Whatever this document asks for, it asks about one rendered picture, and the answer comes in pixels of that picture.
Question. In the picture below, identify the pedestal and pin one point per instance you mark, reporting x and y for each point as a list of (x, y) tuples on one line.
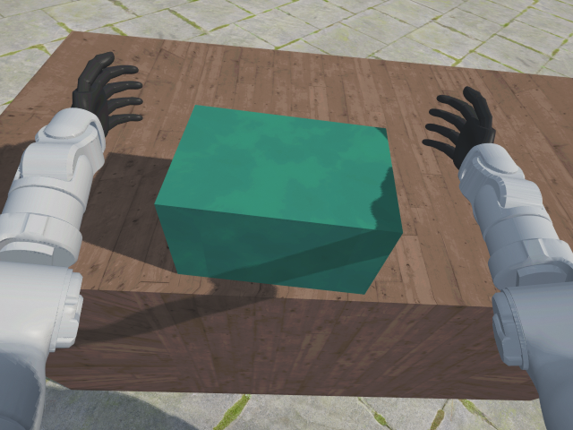
[(423, 329)]

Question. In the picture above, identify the robot right upper arm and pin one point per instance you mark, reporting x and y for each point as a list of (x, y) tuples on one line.
[(533, 329)]

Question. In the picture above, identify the robot left upper arm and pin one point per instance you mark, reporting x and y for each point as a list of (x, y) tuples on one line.
[(40, 309)]

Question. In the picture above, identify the right robot hand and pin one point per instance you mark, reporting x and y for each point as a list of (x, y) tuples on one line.
[(475, 129)]

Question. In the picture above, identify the right robot forearm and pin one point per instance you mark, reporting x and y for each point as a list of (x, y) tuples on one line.
[(523, 245)]

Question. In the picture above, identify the left robot forearm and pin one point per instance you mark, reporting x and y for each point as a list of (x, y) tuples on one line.
[(41, 219)]

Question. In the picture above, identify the left robot hand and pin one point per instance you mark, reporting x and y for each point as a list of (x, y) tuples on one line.
[(92, 92)]

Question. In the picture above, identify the carton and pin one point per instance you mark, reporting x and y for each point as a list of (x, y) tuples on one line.
[(280, 200)]

